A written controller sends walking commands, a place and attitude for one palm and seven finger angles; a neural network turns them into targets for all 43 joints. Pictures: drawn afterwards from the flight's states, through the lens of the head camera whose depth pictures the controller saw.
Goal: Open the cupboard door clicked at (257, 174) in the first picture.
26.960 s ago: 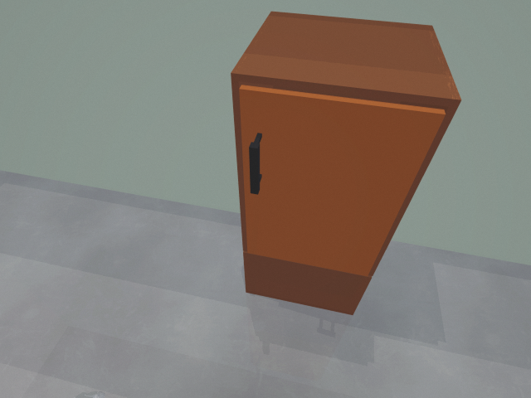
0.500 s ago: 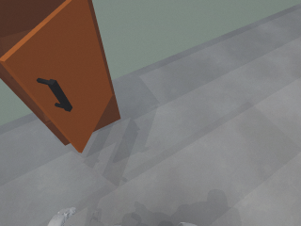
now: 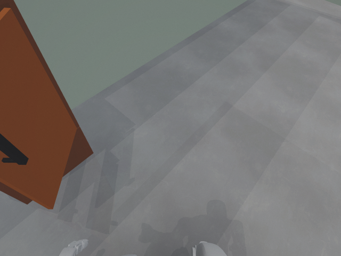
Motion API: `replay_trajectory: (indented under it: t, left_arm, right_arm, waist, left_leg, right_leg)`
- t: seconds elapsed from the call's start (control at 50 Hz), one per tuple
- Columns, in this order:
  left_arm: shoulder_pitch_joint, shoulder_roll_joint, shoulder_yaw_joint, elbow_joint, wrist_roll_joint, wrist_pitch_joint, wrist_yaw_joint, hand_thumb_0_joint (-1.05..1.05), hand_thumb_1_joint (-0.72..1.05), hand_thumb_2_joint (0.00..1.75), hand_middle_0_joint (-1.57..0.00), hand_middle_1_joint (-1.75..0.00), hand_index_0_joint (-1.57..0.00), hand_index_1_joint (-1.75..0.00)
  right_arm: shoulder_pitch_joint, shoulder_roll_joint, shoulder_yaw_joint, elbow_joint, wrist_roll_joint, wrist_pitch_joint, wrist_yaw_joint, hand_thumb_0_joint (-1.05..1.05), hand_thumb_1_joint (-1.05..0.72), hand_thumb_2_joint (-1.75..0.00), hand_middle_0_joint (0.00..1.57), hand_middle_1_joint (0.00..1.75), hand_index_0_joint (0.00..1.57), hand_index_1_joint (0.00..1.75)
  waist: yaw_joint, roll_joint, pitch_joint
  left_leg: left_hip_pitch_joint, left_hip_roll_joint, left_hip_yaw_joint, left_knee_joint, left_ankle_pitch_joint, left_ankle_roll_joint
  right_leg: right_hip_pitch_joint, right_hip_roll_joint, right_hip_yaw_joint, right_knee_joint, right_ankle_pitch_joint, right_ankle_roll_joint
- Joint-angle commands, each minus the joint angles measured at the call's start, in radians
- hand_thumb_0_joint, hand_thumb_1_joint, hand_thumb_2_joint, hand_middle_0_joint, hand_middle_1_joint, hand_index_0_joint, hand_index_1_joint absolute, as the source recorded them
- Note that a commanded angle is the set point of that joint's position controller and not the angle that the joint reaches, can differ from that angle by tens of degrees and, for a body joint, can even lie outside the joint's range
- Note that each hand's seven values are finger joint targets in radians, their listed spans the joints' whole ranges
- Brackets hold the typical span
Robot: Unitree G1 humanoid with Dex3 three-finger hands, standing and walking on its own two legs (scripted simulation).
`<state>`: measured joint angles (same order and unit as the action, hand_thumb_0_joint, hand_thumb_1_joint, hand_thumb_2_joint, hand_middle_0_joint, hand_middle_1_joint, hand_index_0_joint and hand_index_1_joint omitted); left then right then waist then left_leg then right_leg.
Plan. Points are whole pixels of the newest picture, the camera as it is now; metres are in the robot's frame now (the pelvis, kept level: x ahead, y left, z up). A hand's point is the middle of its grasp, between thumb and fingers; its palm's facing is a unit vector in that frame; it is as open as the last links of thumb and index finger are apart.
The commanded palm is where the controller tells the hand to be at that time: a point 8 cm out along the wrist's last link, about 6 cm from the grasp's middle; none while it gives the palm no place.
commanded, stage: walk to a spot facing it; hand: left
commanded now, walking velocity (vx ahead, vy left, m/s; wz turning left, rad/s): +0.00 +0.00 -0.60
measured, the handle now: (0, 149) +0.33 +0.45 -0.01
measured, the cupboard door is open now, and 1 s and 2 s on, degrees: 42 42 42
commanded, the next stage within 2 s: turn to face it in 1.70 s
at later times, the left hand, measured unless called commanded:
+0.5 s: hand (111, 248) +0.15 +0.16 -0.18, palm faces -0.21 -0.96 -0.18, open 7.4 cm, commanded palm none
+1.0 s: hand (203, 134) +0.52 -0.09 -0.16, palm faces -0.57 -0.79 -0.22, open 7.4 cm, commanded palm none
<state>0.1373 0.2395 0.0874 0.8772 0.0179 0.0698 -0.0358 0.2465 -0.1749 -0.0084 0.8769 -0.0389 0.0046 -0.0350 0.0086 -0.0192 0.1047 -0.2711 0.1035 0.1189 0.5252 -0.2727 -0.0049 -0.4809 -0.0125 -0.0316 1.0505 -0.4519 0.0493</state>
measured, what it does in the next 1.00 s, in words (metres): walks ahead, turning right: right foot, then left foot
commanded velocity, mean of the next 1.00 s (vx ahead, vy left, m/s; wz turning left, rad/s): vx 0.32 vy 0.00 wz -0.49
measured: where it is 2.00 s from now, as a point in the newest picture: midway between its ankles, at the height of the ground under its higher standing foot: (235, 180)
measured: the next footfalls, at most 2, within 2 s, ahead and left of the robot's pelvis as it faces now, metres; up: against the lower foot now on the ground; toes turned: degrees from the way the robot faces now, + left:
right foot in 0.16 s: +0.03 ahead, -0.15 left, +0.00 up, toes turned -11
left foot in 0.50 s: +0.24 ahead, +0.06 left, +0.00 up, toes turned -14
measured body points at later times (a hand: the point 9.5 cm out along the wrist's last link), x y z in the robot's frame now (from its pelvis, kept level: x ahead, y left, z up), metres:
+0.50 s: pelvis +0.11 -0.02 -0.01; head +0.15 -0.02 +0.44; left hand +0.16 +0.21 -0.17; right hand +0.15 -0.31 -0.13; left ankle +0.19 +0.07 -0.74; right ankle -0.01 -0.14 -0.74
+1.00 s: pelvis +0.27 -0.14 -0.02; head +0.31 -0.19 +0.42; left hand +0.55 -0.05 -0.14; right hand +0.05 -0.27 -0.17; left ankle +0.23 +0.05 -0.66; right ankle +0.27 -0.24 -0.74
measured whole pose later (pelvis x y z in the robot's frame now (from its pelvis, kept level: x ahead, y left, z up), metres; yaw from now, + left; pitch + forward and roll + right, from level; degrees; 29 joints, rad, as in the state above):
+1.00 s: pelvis +0.27 -0.14 -0.02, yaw -32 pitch +0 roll +1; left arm 0.01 0.21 0.06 0.88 0.01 -0.05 -0.03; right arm 0.46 -0.19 -0.03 1.09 -0.02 0.00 -0.01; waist -0.07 0.01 0.12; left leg -0.27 0.15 0.11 1.11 -0.48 -0.05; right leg -0.40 -0.02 -0.13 0.69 -0.29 -0.07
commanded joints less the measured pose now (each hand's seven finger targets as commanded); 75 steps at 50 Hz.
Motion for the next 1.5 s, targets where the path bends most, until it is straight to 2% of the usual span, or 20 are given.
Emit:
replay_trajectory:
  t: [0.0, 0.1, 0.14, 0.24, 0.42, 0.44, 0.48, 0.5, 0.62, 0.78, 0.86, 0.88, 0.9, 0.92, 1.04, 1.24, 1.3, 1.34, 1.36, 1.48]
  left_arm:
    - [-0.052, 0.028, 0.0, -0.095, 0.0, -0.033, -0.007, 0.0, 0.9, 0.9, -0.2, -0.3, -0.2, -0.3]
    - [0.094, 0.086, 0.016, -0.042, 0.007, -0.049, 0.0, 0.0, 0.9, 0.9, -0.2, -0.3, -0.2, -0.3]
    - [0.253, 0.272, 0.052, 0.006, 0.001, -0.062, 0.027, 0.0, 0.9, 0.9, -0.2, -0.3, -0.2, -0.3]
    - [0.129, 0.154, 0.028, -0.008, 0.007, -0.094, 0.042, 0.0, 0.9, 0.9, -0.2, -0.3, -0.2, -0.3]
    - [0.113, 0.165, 0.039, 0.025, 0.006, -0.103, 0.022, 0.0, 0.9, 0.9, -0.2, -0.3, -0.2, -0.3]
    - [0.082, 0.141, 0.035, 0.013, 0.003, -0.102, 0.019, 0.0, 0.9, 0.9, -0.2, -0.3, -0.2, -0.3]
    - [0.094, 0.025, 0.006, -0.034, -0.009, -0.102, 0.004, 0.0, 0.9, 0.9, -0.2, -0.3, -0.2, -0.3]
    - [0.042, 0.061, 0.013, -0.047, 0.003, -0.11, 0.0, 0.0, 0.9, 0.9, -0.2, -0.3, -0.2, -0.3]
    - [0.028, -0.006, -0.004, -0.007, 0.015, -0.084, -0.033, 0.0, 0.9, 0.9, -0.2, -0.3, -0.2, -0.3]
    - [-0.174, -0.02, -0.022, -0.056, 0.014, -0.073, -0.031, 0.0, 0.9, 0.9, -0.2, -0.3, -0.2, -0.3]
    - [-0.003, 0.032, -0.009, -0.003, 0.013, -0.09, -0.019, 0.0, 0.9, 0.9, -0.2, -0.3, -0.2, -0.3]
    - [0.185, 0.093, 0.01, 0.056, 0.014, -0.104, -0.008, 0.0, 0.9, 0.9, -0.2, -0.3, -0.2, -0.3]
    - [0.362, 0.222, 0.05, 0.098, 0.013, -0.112, 0.012, 0.0, 0.9, 0.9, -0.2, -0.3, -0.2, -0.3]
    - [0.366, 0.267, 0.051, 0.106, -0.015, -0.108, 0.025, 0.0, 0.9, 0.9, -0.2, -0.3, -0.2, -0.3]
    - [0.066, 0.078, -0.004, 0.057, 0.0, -0.135, 0.042, 0.0, 0.9, 0.9, -0.2, -0.3, -0.2, -0.3]
    - [0.197, 0.087, -0.005, 0.145, -0.001, -0.155, 0.036, 0.0, 0.9, 0.9, -0.2, -0.3, -0.2, -0.3]
    - [0.171, 0.083, -0.005, 0.145, -0.007, -0.151, 0.038, 0.0, 0.9, 0.9, -0.2, -0.3, -0.2, -0.3]
    - [0.209, 0.015, -0.019, 0.101, -0.016, -0.153, 0.024, 0.0, 0.9, 0.9, -0.2, -0.3, -0.2, -0.3]
    - [0.155, 0.037, -0.014, 0.091, -0.001, -0.151, 0.031, 0.0, 0.9, 0.9, -0.2, -0.3, -0.2, -0.3]
    - [0.166, -0.036, -0.013, 0.124, 0.014, -0.1, 0.002, 0.0, 0.9, 0.9, -0.2, -0.3, -0.2, -0.3]
  right_arm:
    - [0.089, -0.225, -0.074, -0.026, 0.002, -0.013, -0.008, 0.0, -0.9, -0.9, 0.2, 0.3, 0.2, 0.3]
    - [0.052, -0.221, -0.083, -0.032, 0.011, 0.001, 0.011, 0.0, -0.9, -0.9, 0.2, 0.3, 0.2, 0.3]
    - [-0.113, -0.146, -0.057, -0.121, 0.02, 0.005, 0.024, 0.0, -0.9, -0.9, 0.2, 0.3, 0.2, 0.3]
    - [-0.115, -0.144, -0.073, -0.064, 0.014, -0.008, 0.041, 0.0, -0.9, -0.9, 0.2, 0.3, 0.2, 0.3]
    - [-0.051, -0.13, -0.073, -0.059, 0.023, -0.05, 0.038, 0.0, -0.9, -0.9, 0.2, 0.3, 0.2, 0.3]
    - [0.052, -0.161, -0.078, -0.023, 0.022, -0.059, 0.027, 0.0, -0.9, -0.9, 0.2, 0.3, 0.2, 0.3]
    - [0.332, -0.346, -0.11, 0.035, -0.012, -0.072, 0.004, 0.0, -0.9, -0.9, 0.2, 0.3, 0.2, 0.3]
    - [0.293, -0.32, -0.095, 0.026, -0.007, -0.063, 0.004, 0.0, -0.9, -0.9, 0.2, 0.3, 0.2, 0.3]
    - [0.155, -0.152, -0.049, 0.023, 0.007, -0.091, 0.002, 0.0, -0.9, -0.9, 0.2, 0.3, 0.2, 0.3]
    - [0.242, -0.151, -0.047, 0.09, -0.004, -0.074, 0.015, 0.0, -0.9, -0.9, 0.2, 0.3, 0.2, 0.3]
    - [0.221, -0.18, -0.045, 0.109, 0.002, -0.063, 0.018, 0.0, -0.9, -0.9, 0.2, 0.3, 0.2, 0.3]
    - [0.187, -0.173, -0.041, 0.101, 0.014, -0.065, 0.026, 0.0, -0.9, -0.9, 0.2, 0.3, 0.2, 0.3]
    - [0.183, -0.11, -0.031, 0.066, 0.037, -0.07, 0.03, 0.0, -0.9, -0.9, 0.2, 0.3, 0.2, 0.3]
    - [0.101, -0.118, -0.041, 0.028, 0.038, -0.068, 0.024, 0.0, -0.9, -0.9, 0.2, 0.3, 0.2, 0.3]
    - [0.166, -0.051, -0.047, 0.124, 0.01, -0.025, 0.03, 0.0, -0.9, -0.9, 0.2, 0.3, 0.2, 0.3]
    - [-0.116, -0.056, -0.054, 0.027, 0.016, -0.057, 0.059, 0.0, -0.9, -0.9, 0.2, 0.3, 0.2, 0.3]
    - [0.067, -0.116, -0.068, 0.093, 0.007, -0.072, 0.043, 0.0, -0.9, -0.9, 0.2, 0.3, 0.2, 0.3]
    - [0.325, -0.289, -0.103, 0.146, -0.01, -0.071, 0.026, 0.0, -0.9, -0.9, 0.2, 0.3, 0.2, 0.3]
    - [0.276, -0.257, -0.09, 0.139, -0.002, -0.06, 0.023, 0.0, -0.9, -0.9, 0.2, 0.3, 0.2, 0.3]
    - [0.096, -0.116, -0.051, 0.108, 0.011, -0.094, 0.014, 0.0, -0.9, -0.9, 0.2, 0.3, 0.2, 0.3]
  waist:
    - [-0.057, 0.225, -0.157]
    - [0.017, 0.101, -0.185]
    - [0.135, -0.313, -0.137]
    - [0.024, -0.124, -0.07]
    - [-0.032, -0.112, -0.063]
    - [-0.083, -0.047, -0.092]
    - [-0.173, 0.411, -0.224]
    - [-0.152, 0.256, -0.156]
    - [-0.037, 0.178, -0.089]
    - [-0.069, 0.149, -0.008]
    - [0.036, 0.109, -0.108]
    - [0.127, 0.031, -0.205]
    - [0.188, -0.24, -0.356]
    - [0.172, -0.22, -0.316]
    - [-0.053, -0.08, -0.106]
    - [0.005, -0.095, -0.034]
    - [-0.1, -0.015, -0.106]
    - [-0.161, 0.354, -0.282]
    - [-0.146, 0.224, -0.232]
    - [-0.009, 0.123, -0.093]
  left_leg:
    - [0.185, 0.225, -0.084, -0.13, 0.473, 0.12]
    - [-0.046, 0.186, 0.011, 0.063, -0.01, 0.017]
    - [-0.478, -0.021, 0.007, 0.516, -0.442, -0.06]
    - [-0.369, 0.006, -0.087, 0.511, -0.123, -0.07]
    - [0.014, -0.088, -0.041, 0.049, -0.003, -0.056]
    - [0.204, -0.076, -0.05, -0.049, 0.014, -0.046]
    - [0.48, 0.396, -0.648, -0.29, -0.316, 0.114]
    - [0.346, 0.438, -0.712, -0.34, -0.376, 0.171]
    - [0.228, 0.229, -0.124, -0.28, 0.23, 0.085]
    - [0.165, 0.247, 0.033, -0.304, 0.248, 0.095]
    - [0.13, 0.21, 0.103, -0.017, 0.567, 0.055]
    - [-0.03, 0.164, 0.138, 0.22, 0.539, 0.017]
    - [-0.325, 0.013, 0.169, 0.591, -0.089, -0.035]
    - [-0.464, -0.031, 0.016, 0.807, -0.362, -0.034]
    - [-0.25, 0.065, -0.07, 0.555, -0.057, -0.053]
    - [-0.216, -0.016, -0.025, 0.121, 0.064, -0.027]
    - [0.158, -0.052, -0.017, -0.046, 0.11, 0.011]
    - [0.514, 0.376, -0.565, -0.217, 0.073, 0.193]
    - [0.383, 0.395, -0.592, -0.271, -0.095, 0.204]
    - [0.108, 0.238, -0.143, -0.353, 0.08, 0.112]
  right_leg:
    - [0.031, -0.007, -0.05, -0.2, -0.019, -0.008]
    - [0.42, -0.007, -0.05, -0.625, 0.133, -0.066]
    - [0.575, -0.395, 0.544, -0.825, 0.098, -0.274]
    - [0.391, -0.23, 0.33, -0.786, 0.215, -0.247]
    - [0.207, -0.148, 0.32, -0.696, 0.162, -0.209]
    - [0.098, -0.099, 0.281, -0.605, 0.157, -0.177]
    - [-0.227, 0.106, 0.027, 0.024, -0.175, -0.076]
    - [-0.26, 0.019, 0.103, 0.169, -0.12, -0.091]
    - [-0.226, -0.088, 0.015, 0.123, 0.182, -0.046]
    - [-0.07, -0.064, -0.079, -0.29, 0.246, -0.068]
    - [0.299, 0.026, -0.146, -0.441, 0.215, -0.123]
    - [0.61, -0.013, -0.073, -0.483, 0.214, -0.162]
    - [0.894, -0.323, 0.369, -0.591, 0.184, -0.27]
    - [0.835, -0.455, 0.617, -0.736, 0.348, -0.335]
    - [0.286, -0.241, 0.143, -0.812, 0.416, -0.248]
    - [0.416, -0.222, 0.161, -0.782, 0.512, -0.229]
    - [0.289, -0.151, 0.09, -0.502, 0.656, -0.171]
    - [-0.09, 0.056, -0.039, 0.095, -0.079, -0.093]
    - [-0.137, 0.01, 0.051, 0.229, -0.089, -0.108]
    - [-0.125, -0.107, 0.041, 0.123, 0.198, -0.063]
